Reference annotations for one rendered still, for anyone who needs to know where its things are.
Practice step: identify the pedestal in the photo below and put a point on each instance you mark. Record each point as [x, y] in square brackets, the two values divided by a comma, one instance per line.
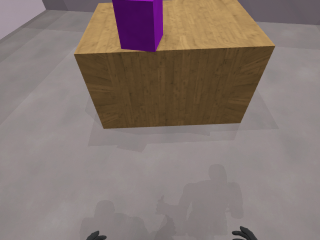
[204, 71]

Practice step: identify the robot left hand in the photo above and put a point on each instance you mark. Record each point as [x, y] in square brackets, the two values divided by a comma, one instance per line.
[94, 236]

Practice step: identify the robot right hand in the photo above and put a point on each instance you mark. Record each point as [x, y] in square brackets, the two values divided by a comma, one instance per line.
[245, 233]

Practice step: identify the carton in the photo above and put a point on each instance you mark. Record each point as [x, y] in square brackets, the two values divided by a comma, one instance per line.
[139, 23]

